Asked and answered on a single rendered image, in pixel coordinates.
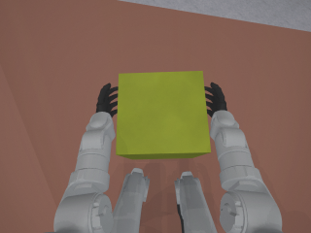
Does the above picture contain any robot left shin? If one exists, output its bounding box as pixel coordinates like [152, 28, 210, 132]
[123, 168, 144, 182]

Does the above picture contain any carton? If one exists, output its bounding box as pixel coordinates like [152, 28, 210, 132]
[116, 71, 211, 160]

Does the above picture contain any robot left hand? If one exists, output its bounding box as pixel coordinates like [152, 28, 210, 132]
[96, 83, 119, 117]

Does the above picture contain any left robot forearm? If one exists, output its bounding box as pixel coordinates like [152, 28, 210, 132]
[53, 112, 116, 230]

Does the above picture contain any robot right thigh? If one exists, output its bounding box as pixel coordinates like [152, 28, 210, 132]
[174, 175, 218, 233]

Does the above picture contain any left robot upper arm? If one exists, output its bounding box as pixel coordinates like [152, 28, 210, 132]
[44, 192, 114, 233]

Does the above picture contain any robot right hand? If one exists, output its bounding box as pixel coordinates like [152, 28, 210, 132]
[204, 83, 227, 118]

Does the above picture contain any right robot upper arm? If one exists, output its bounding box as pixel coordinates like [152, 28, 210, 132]
[219, 189, 284, 233]

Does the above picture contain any right robot forearm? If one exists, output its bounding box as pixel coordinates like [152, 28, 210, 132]
[209, 110, 283, 225]

